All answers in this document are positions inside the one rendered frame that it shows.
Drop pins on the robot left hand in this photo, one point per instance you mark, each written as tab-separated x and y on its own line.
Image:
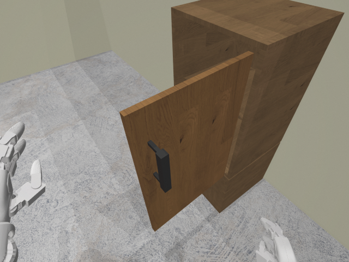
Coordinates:
10	150

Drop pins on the cupboard door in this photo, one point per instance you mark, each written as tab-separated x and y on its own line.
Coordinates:
194	122

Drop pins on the left robot forearm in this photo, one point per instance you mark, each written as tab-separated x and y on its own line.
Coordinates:
8	248

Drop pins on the handle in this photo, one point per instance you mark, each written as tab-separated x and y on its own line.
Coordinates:
163	164

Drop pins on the robot right hand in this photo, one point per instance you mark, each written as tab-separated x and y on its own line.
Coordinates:
280	248

